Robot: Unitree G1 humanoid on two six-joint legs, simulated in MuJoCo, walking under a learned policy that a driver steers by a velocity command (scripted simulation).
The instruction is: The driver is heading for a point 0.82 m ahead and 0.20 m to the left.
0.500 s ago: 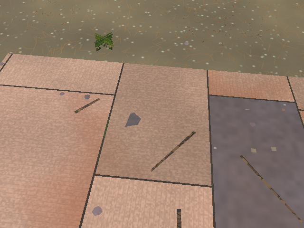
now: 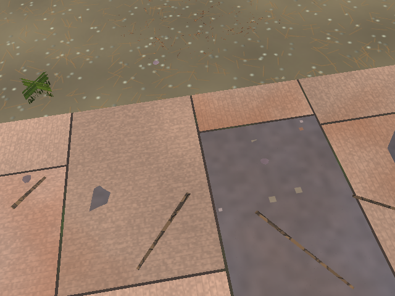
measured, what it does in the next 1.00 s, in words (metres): walks ahead, turning left: left foot, then right foot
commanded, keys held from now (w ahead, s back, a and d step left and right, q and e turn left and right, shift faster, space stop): w+q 0.66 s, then q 0.34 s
